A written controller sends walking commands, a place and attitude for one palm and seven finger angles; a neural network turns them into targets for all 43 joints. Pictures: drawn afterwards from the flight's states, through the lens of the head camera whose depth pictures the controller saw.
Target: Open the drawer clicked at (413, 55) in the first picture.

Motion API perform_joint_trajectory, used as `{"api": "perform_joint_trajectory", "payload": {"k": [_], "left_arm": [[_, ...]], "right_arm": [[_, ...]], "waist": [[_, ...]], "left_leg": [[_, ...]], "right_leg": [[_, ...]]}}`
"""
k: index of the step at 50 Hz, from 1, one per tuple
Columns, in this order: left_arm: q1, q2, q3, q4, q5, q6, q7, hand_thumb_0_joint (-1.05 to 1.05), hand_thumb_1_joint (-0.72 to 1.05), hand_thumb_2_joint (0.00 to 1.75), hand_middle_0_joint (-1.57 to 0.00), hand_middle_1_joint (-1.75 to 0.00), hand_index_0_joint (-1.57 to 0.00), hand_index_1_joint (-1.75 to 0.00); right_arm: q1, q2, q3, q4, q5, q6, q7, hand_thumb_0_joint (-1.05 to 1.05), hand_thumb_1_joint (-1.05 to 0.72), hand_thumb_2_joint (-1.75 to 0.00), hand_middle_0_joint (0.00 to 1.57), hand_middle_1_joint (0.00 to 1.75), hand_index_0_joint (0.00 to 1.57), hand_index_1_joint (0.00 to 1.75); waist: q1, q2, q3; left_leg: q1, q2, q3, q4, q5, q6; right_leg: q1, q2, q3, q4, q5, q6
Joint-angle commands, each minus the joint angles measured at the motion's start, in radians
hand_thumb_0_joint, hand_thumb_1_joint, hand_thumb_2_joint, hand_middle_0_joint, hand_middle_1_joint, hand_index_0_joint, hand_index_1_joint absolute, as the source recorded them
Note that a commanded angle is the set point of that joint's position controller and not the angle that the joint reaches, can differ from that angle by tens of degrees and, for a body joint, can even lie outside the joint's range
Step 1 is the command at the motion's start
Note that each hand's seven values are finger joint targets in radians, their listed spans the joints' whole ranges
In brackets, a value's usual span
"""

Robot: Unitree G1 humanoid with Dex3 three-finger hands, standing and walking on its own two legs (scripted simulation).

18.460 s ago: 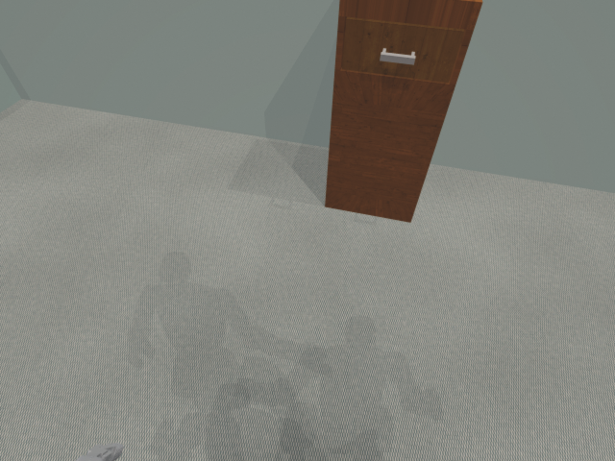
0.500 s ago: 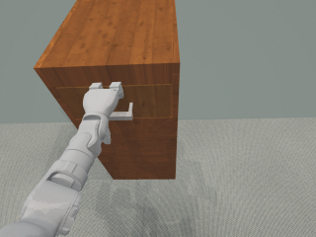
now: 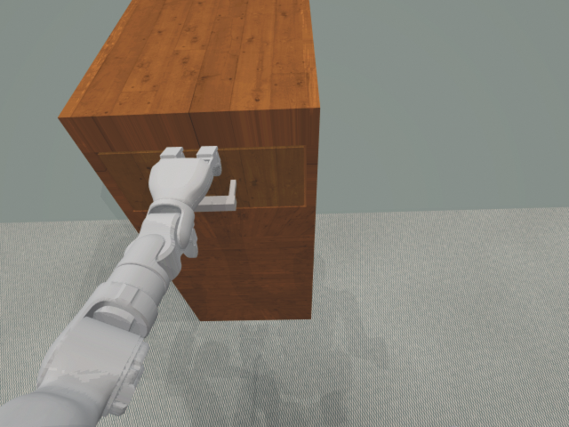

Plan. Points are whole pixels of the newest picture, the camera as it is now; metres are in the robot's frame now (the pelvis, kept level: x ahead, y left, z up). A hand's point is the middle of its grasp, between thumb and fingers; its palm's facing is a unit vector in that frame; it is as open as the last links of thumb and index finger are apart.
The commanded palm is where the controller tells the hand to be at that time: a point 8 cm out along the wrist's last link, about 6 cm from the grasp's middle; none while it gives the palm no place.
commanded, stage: re-aim the fingers above the handle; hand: left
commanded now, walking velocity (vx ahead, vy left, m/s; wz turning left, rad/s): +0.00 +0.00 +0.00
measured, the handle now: (207, 195) +0.51 +0.15 -0.01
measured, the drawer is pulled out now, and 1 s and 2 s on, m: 0.00 0.00 0.00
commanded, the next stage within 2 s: lower the fingers behind the handle in 1.16 s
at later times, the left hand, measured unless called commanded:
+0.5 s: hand (196, 197) +0.46 +0.15 +0.05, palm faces +0.00 -0.02 -1.00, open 13.8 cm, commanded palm +0.43 +0.16 +0.10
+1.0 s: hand (195, 199) +0.45 +0.15 +0.05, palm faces +0.00 -0.01 -1.00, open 13.8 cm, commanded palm +0.42 +0.15 +0.10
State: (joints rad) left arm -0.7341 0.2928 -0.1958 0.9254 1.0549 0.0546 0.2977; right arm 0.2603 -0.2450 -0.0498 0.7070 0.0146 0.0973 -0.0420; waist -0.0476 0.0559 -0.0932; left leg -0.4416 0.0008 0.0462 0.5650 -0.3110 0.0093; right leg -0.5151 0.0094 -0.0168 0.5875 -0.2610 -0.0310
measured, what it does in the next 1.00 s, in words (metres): stands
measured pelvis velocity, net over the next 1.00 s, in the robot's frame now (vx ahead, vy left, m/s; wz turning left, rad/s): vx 0.01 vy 0.00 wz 0.00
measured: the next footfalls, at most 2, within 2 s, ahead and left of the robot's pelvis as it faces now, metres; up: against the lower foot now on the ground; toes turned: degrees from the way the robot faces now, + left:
none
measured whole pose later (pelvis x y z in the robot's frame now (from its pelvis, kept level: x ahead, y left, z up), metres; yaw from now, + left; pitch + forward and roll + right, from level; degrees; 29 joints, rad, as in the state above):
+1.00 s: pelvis +0.01 +0.00 +0.00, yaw +0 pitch +11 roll +1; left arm -0.70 0.27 -0.21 0.87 1.06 0.08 0.31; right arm 0.23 -0.24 -0.05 0.70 0.01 0.11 -0.04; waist -0.03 0.06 -0.10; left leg -0.42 0.00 0.04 0.56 -0.32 0.00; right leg -0.50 0.01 -0.02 0.59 -0.27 -0.04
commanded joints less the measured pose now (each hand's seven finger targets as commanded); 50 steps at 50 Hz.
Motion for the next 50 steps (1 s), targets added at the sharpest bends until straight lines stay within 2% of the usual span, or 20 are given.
{"api": "perform_joint_trajectory", "payload": {"k": [1,7,8,11,14,16,20,22,24,26,29,30,32,34,39,41,44,46,48,50], "left_arm": [[-0.478,0.158,0.054,-0.215,0.008,-0.032,0.052,0.00,-0.50,0.30,-0.30,-1.20,-0.30,-1.20],[-0.484,0.197,0.098,-0.174,0.020,-0.002,0.090,0.00,-0.50,0.30,-0.30,-1.20,-0.30,-1.20],[-0.480,0.169,0.073,-0.177,0.016,0.006,0.090,0.00,-0.50,0.30,-0.30,-1.20,-0.30,-1.20],[-0.480,0.160,0.068,-0.169,0.012,0.025,0.083,0.00,-0.50,0.30,-0.30,-1.20,-0.30,-1.20],[-0.475,0.185,0.083,-0.172,0.006,0.023,0.066,0.00,-0.50,0.30,-0.30,-1.20,-0.30,-1.20],[-0.453,0.142,0.055,-0.204,0.002,0.010,0.056,0.00,-0.50,0.30,-0.30,-1.20,-0.30,-1.20],[-0.451,0.192,0.088,-0.190,0.005,0.002,0.055,0.00,-0.50,0.30,-0.30,-1.20,-0.30,-1.20],[-0.440,0.232,0.125,-0.217,0.013,-0.005,0.063,0.00,-0.50,0.30,-0.30,-1.20,-0.30,-1.20],[-0.436,0.170,0.076,-0.235,0.015,-0.005,0.068,0.00,-0.50,0.30,-0.30,-1.20,-0.30,-1.20],[-0.404,0.171,0.084,-0.222,0.008,0.004,0.069,0.00,-0.50,0.30,-0.30,-1.20,-0.30,-1.20],[-0.447,0.148,0.053,-0.225,0.003,0.015,0.061,0.00,-0.50,0.30,-0.30,-1.20,-0.30,-1.20],[-0.447,0.172,0.074,-0.231,0.006,0.015,0.061,0.00,-0.50,0.30,-0.30,-1.20,-0.30,-1.20],[-0.455,0.143,0.050,-0.288,0.002,0.003,0.053,0.00,-0.50,0.30,-0.30,-1.20,-0.30,-1.20],[-0.420,0.113,0.033,-0.303,-0.003,-0.001,0.050,0.00,-0.50,0.30,-0.30,-1.20,-0.30,-1.20],[-0.382,0.176,0.087,-0.236,0.007,0.024,0.059,0.00,-0.50,0.30,-0.30,-1.20,-0.30,-1.20],[-0.429,0.144,0.048,-0.241,0.015,0.034,0.062,0.00,-0.50,0.30,-0.30,-1.20,-0.30,-1.20],[-0.426,0.183,0.081,-0.238,0.012,0.035,0.062,0.00,-0.50,0.30,-0.30,-1.20,-0.30,-1.20],[-0.434,0.137,0.044,-0.267,0.008,0.029,0.054,0.00,-0.50,0.30,-0.30,-1.20,-0.30,-1.20],[-0.402,0.136,0.049,-0.264,0.002,0.023,0.043,0.00,-0.50,0.30,-0.30,-1.20,-0.30,-1.20],[-0.409,0.121,0.032,-0.234,0.002,0.024,0.037,0.00,-0.50,0.30,-0.30,-1.20,-0.30,-1.20]], "right_arm": [[0.029,-0.119,-0.045,-0.089,-0.006,-0.037,-0.006,0.00,-0.90,-0.90,0.20,0.30,0.20,0.30],[0.033,-0.126,-0.043,-0.080,-0.011,-0.035,0.002,0.00,-0.90,-0.90,0.20,0.30,0.20,0.30],[0.032,-0.121,-0.044,-0.083,-0.009,-0.034,0.005,0.00,-0.90,-0.90,0.20,0.30,0.20,0.30],[0.031,-0.123,-0.045,-0.083,-0.008,-0.029,0.004,0.00,-0.90,-0.90,0.20,0.30,0.20,0.30],[0.034,-0.126,-0.044,-0.082,-0.007,-0.025,-0.001,0.00,-0.90,-0.90,0.20,0.30,0.20,0.30],[0.034,-0.120,-0.049,-0.088,-0.008,-0.026,0.002,0.00,-0.90,-0.90,0.20,0.30,0.20,0.30],[0.035,-0.126,-0.043,-0.085,-0.006,-0.024,-0.003,0.00,-0.90,-0.90,0.20,0.30,0.20,0.30],[0.031,-0.125,-0.044,-0.089,-0.009,-0.025,-0.003,0.00,-0.90,-0.90,0.20,0.30,0.20,0.30],[0.032,-0.117,-0.047,-0.090,-0.008,-0.026,0.003,0.00,-0.90,-0.90,0.20,0.30,0.20,0.30],[0.030,-0.119,-0.050,-0.088,-0.007,-0.025,0.006,0.00,-0.90,-0.90,0.20,0.30,0.20,0.30],[0.026,-0.124,-0.049,-0.084,-0.003,-0.023,0.005,0.00,-0.90,-0.90,0.20,0.30,0.20,0.30],[0.026,-0.124,-0.050,-0.082,-0.004,-0.022,0.004,0.00,-0.90,-0.90,0.20,0.30,0.20,0.30],[0.020,-0.120,-0.054,-0.091,-0.007,-0.023,0.004,0.00,-0.90,-0.90,0.20,0.30,0.20,0.30],[0.023,-0.115,-0.055,-0.094,-0.007,-0.021,0.010,0.00,-0.90,-0.90,0.20,0.30,0.20,0.30],[-0.004,-0.119,-0.042,-0.088,-0.004,-0.011,0.006,0.00,-0.90,-0.90,0.20,0.30,0.20,0.30],[-0.014,-0.116,-0.038,-0.090,-0.003,-0.013,0.005,0.00,-0.90,-0.90,0.20,0.30,0.20,0.30],[-0.018,-0.116,-0.038,-0.094,-0.004,-0.013,-0.001,0.00,-0.90,-0.90,0.20,0.30,0.20,0.30],[-0.019,-0.110,-0.041,-0.099,-0.005,-0.016,-0.002,0.00,-0.90,-0.90,0.20,0.30,0.20,0.30],[-0.011,-0.112,-0.043,-0.102,-0.006,-0.016,0.000,0.00,-0.90,-0.90,0.20,0.30,0.20,0.30],[-0.014,-0.115,-0.038,-0.098,-0.002,-0.014,-0.002,0.00,-0.90,-0.90,0.20,0.30,0.20,0.30]], "waist": [[-0.016,-0.072,-0.360],[-0.003,-0.078,-0.386],[-0.006,-0.074,-0.395],[-0.008,-0.083,-0.393],[-0.009,-0.104,-0.400],[-0.007,-0.084,-0.409],[-0.006,-0.111,-0.358],[0.012,-0.093,-0.405],[0.004,-0.066,-0.396],[0.006,-0.077,-0.384],[-0.015,-0.101,-0.365],[-0.007,-0.090,-0.376],[-0.006,-0.068,-0.428],[0.001,-0.053,-0.424],[0.012,-0.118,-0.350],[0.000,-0.102,-0.329],[0.007,-0.096,-0.365],[0.003,-0.083,-0.384],[0.007,-0.097,-0.397],[-0.004,-0.116,-0.341]], "left_leg": [[0.105,-0.033,0.004,-0.036,0.271,0.024],[0.083,-0.033,0.002,-0.030,0.312,0.019],[0.087,-0.032,0.006,-0.028,0.311,0.020],[0.096,-0.030,0.008,-0.029,0.314,0.022],[0.089,-0.032,0.008,-0.028,0.320,0.026],[0.114,-0.031,0.008,-0.027,0.346,0.025],[0.074,-0.032,0.009,-0.035,0.316,0.026],[0.082,-0.035,0.010,-0.031,0.341,0.026],[0.103,-0.032,0.010,-0.026,0.370,0.023],[0.108,-0.031,0.012,-0.024,0.369,0.023],[0.110,-0.030,0.010,-0.030,0.339,0.025],[0.113,-0.030,0.009,-0.031,0.347,0.025],[0.145,-0.032,0.006,-0.022,0.393,0.025],[0.162,-0.030,0.001,-0.016,0.430,0.023],[0.100,-0.034,0.009,-0.037,0.352,0.023],[0.097,-0.034,0.010,-0.043,0.319,0.022],[0.108,-0.035,0.012,-0.041,0.319,0.024],[0.125,-0.036,0.015,-0.035,0.346,0.025],[0.131,-0.035,0.011,-0.033,0.364,0.025],[0.111,-0.034,0.009,-0.040,0.328,0.023]], "right_leg": [[0.220,0.013,0.012,-0.048,0.263,-0.005],[0.235,0.017,0.009,-0.030,0.295,-0.009],[0.235,0.016,0.009,-0.030,0.300,-0.006],[0.237,0.017,0.007,-0.034,0.308,-0.005],[0.260,0.015,0.011,-0.033,0.332,-0.002],[0.259,0.016,0.008,-0.036,0.349,-0.004],[0.261,0.013,0.012,-0.041,0.338,-0.001],[0.294,0.013,0.016,-0.033,0.355,-0.006],[0.264,0.015,0.007,-0.026,0.372,-0.007],[0.263,0.018,0.007,-0.032,0.372,-0.006],[0.246,0.017,0.007,-0.043,0.348,-0.002],[0.257,0.016,0.008,-0.039,0.354,-0.004],[0.276,0.016,0.009,-0.033,0.386,-0.006],[0.267,0.018,0.002,-0.026,0.409,-0.008],[0.277,0.014,0.004,-0.038,0.370,-0.004],[0.253,0.012,0.006,-0.045,0.331,-0.005],[0.280,0.011,0.012,-0.043,0.337,-0.005],[0.285,0.010,0.012,-0.041,0.371,-0.003],[0.296,0.011,0.009,-0.038,0.385,-0.003],[0.262,0.011,0.005,-0.046,0.348,-0.001]]}}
